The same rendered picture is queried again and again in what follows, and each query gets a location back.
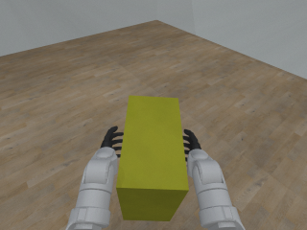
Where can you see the left robot forearm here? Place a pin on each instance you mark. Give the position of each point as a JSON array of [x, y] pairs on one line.
[[92, 207]]

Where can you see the right robot forearm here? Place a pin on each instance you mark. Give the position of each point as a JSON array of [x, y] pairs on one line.
[[216, 210]]

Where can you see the carton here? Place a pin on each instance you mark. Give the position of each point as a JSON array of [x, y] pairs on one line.
[[152, 177]]

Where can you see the right robot hand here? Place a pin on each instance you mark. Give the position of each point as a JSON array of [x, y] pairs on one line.
[[192, 139]]

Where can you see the left robot hand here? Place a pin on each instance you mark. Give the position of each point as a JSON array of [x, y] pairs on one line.
[[108, 142]]

